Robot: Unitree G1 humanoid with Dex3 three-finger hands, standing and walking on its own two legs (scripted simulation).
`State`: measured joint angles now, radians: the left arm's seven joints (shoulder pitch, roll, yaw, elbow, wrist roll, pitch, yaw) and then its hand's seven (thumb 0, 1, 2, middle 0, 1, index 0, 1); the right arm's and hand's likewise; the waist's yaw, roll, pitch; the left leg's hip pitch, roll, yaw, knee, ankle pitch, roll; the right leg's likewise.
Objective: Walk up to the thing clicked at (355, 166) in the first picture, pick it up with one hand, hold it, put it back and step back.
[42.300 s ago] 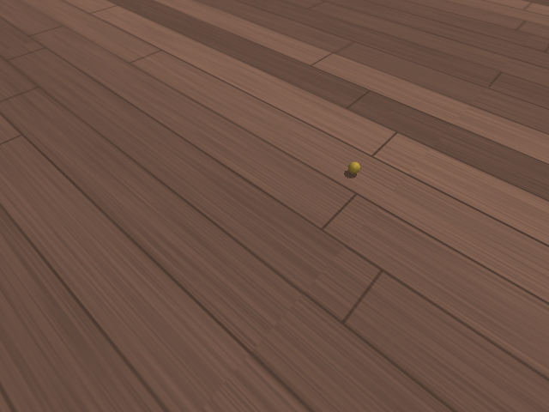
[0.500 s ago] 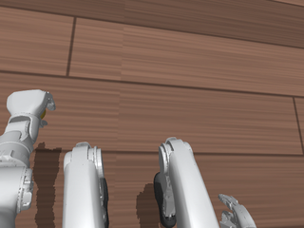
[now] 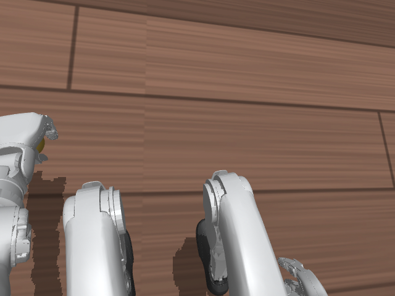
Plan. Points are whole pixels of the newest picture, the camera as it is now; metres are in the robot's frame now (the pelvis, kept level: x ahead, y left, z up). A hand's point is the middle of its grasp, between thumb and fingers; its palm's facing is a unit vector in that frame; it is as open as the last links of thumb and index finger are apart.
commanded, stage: lower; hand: left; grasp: from above
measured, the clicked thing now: (27, 142) +0.43 +0.32 -0.19
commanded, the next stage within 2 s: rest in 0.42 s
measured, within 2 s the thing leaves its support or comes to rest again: rests again in 1.42 s
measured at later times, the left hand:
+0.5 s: hand (44, 153) +0.41 +0.30 -0.23, palm faces -0.47 -0.10 -0.88, open 6.5 cm
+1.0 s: hand (53, 154) +0.42 +0.30 -0.27, palm faces -0.46 -0.14 -0.88, open 6.5 cm
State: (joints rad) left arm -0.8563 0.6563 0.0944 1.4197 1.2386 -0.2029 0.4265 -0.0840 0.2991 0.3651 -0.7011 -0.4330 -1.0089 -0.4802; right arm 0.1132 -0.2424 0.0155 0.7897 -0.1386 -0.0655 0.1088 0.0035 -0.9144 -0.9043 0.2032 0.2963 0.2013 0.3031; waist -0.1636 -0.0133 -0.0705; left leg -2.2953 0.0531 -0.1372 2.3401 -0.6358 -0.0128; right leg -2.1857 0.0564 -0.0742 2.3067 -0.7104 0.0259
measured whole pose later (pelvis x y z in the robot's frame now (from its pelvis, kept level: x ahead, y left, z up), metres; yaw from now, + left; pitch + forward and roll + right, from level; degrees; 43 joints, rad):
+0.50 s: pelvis +0.01 +0.00 -0.03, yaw -2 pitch +31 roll -8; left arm -0.85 0.72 0.14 1.50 1.28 -0.25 0.51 -0.07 0.29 0.38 -0.69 -0.46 -1.02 -0.52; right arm 0.08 -0.26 0.07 0.79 -0.19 -0.08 0.13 0.00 -0.91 -0.90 0.20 0.30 0.20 0.30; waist -0.20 -0.06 -0.01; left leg -2.36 0.05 -0.18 2.45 -0.66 -0.03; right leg -2.24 0.07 -0.11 2.40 -0.72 0.02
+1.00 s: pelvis +0.01 +0.00 -0.05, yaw -5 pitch +29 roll -10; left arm -0.85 0.79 0.21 1.58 1.29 -0.26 0.58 -0.05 0.29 0.40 -0.67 -0.49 -1.01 -0.55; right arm 0.05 -0.26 0.13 0.79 -0.25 -0.13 0.19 0.00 -0.90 -0.90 0.20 0.30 0.20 0.30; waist -0.24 -0.09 0.05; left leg -2.38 0.05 -0.23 2.54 -0.69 -0.03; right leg -2.25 0.09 -0.14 2.46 -0.73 0.04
